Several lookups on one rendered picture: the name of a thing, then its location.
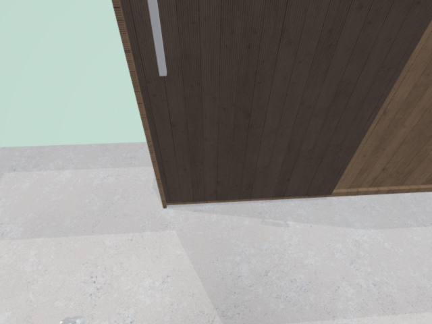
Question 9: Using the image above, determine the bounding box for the wardrobe door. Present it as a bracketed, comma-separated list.
[120, 0, 432, 203]
[335, 20, 432, 189]

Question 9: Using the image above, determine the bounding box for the handle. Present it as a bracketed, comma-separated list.
[148, 0, 167, 76]

